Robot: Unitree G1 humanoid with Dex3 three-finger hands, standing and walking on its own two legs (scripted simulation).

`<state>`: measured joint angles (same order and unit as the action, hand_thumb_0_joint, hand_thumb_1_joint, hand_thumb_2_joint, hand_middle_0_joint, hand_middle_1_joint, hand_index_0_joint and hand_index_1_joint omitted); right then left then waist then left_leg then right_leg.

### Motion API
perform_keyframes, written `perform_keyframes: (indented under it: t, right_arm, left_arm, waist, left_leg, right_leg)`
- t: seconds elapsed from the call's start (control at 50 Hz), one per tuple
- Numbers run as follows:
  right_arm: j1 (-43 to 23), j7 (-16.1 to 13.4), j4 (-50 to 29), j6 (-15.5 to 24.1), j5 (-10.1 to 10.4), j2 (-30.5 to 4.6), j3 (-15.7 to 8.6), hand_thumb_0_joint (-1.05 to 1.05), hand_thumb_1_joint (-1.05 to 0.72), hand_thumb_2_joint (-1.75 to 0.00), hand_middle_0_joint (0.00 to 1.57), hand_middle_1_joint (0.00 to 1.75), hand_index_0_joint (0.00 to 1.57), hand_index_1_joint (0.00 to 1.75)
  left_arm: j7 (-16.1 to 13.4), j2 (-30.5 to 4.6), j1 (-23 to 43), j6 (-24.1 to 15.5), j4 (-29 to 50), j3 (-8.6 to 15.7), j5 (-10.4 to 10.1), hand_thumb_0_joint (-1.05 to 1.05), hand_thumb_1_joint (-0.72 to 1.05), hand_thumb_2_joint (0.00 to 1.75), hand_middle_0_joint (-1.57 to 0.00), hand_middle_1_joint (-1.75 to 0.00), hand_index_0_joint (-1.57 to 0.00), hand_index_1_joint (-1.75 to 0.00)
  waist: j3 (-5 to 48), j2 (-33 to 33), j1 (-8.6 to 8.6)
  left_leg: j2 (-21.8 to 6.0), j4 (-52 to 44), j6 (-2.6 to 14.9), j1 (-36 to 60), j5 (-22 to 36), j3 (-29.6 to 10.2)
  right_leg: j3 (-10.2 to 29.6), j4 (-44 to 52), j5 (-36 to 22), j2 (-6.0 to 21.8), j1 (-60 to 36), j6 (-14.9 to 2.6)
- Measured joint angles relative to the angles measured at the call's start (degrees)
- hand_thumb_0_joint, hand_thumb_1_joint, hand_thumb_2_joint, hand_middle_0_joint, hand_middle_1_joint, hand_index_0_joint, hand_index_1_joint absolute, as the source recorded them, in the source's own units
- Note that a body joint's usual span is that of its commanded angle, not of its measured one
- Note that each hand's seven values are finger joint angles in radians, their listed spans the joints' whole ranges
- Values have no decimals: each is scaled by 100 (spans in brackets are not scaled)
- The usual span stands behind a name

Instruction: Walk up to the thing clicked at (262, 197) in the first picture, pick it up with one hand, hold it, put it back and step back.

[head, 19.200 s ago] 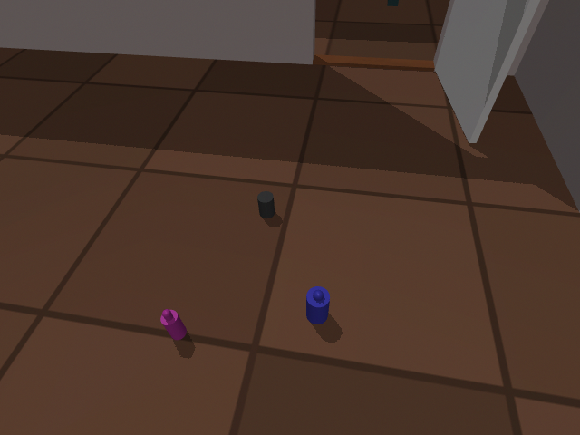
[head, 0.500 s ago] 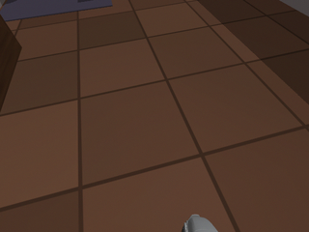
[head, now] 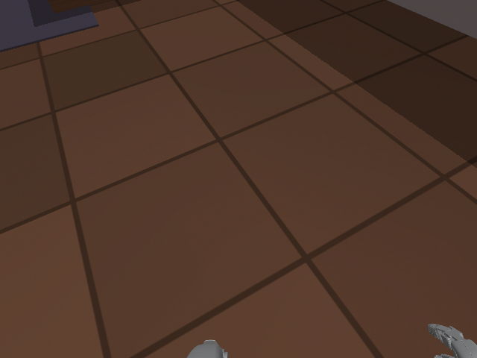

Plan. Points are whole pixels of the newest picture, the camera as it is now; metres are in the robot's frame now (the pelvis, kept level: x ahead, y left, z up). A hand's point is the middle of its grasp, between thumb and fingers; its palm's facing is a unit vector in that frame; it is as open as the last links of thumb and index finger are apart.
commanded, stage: walk up
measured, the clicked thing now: out of the picture +0.23 -1.15 -0.69
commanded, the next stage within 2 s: stand in 1.80 s
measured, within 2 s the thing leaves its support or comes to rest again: neither
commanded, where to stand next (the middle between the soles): +0.12 +0.00 m, yaw -23 degrees
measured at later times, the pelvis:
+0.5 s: pelvis +0.02 +0.06 +0.01, yaw -16 degrees
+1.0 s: pelvis +0.02 +0.04 +0.01, yaw -24 degrees
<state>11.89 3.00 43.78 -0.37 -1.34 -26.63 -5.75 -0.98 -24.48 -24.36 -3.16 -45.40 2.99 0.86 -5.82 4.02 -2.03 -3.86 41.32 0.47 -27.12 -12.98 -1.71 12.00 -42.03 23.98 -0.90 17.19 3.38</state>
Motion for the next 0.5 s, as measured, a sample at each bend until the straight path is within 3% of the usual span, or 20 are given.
perform_keyframes:
  t: [0.02, 0.06, 0.1, 0.16, 0.34, 0.5]
  right_arm:
    - [-46, -31, 25, 31, -17, 93, -16, 1, -90, -90, 20, 30, 20, 30]
    - [-103, -46, -3, 72, -15, 231, 41, 1, -90, -90, 20, 30, 20, 30]
    - [-180, -27, -2, 60, 43, 355, 117, 1, -90, -90, 20, 30, 20, 30]
    - [-137, -72, -17, 111, 67, 545, 227, 1, -90, -90, 20, 30, 20, 30]
    - [364, -235, 58, 304, 107, 339, 272, 0, -90, -90, 20, 30, 21, 30]
    - [552, -285, 118, 267, 37, 160, 212, 1, -90, -90, 20, 30, 21, 30]
  left_arm:
    - [-44, -104, 124, 54, 6, 31, -17, 0, 89, 90, -21, -30, -20, -30]
    - [-146, -197, 399, 157, 10, 75, -56, 1, 90, 90, -21, -30, -20, -30]
    - [-199, -247, 587, 187, -6, 34, -58, 1, 90, 90, -21, -30, -20, -29]
    - [-98, -325, 814, 200, -50, 31, -84, 1, 90, 90, -21, -30, -20, -29]
    - [190, -132, 1061, 440, 18, 74, 2, 0, 90, 90, -21, -30, -20, -29]
    - [322, -101, 1233, 549, 2, 173, 31, 0, 90, 90, -21, -30, -20, -29]
  waist:
    - [-88, -218, 34]
    - [-260, -425, 16]
    - [-372, -441, 55]
    - [-413, -579, 196]
    - [-284, -641, 349]
    - [-340, -553, 433]
  left_leg:
    - [125, 118, -59, 7, -126, 121]
    - [110, 401, -63, -9, -334, 336]
    - [-71, 435, 9, 90, -424, 452]
    - [-140, 78, 69, 346, -317, 626]
    - [-119, -344, 257, 762, -332, 1299]
    - [-435, -48, 189, 715, -469, 1691]
  right_leg:
    - [116, -350, 129, 104, 122, -70]
    - [113, -1271, 405, 0, 504, -271]
    - [-336, -2186, 553, -154, 892, -350]
    - [-767, -2652, 330, -116, 1183, -411]
    - [-646, -1912, -73, 18, 1088, -360]
    - [-1109, -1034, 12, 277, 765, -459]
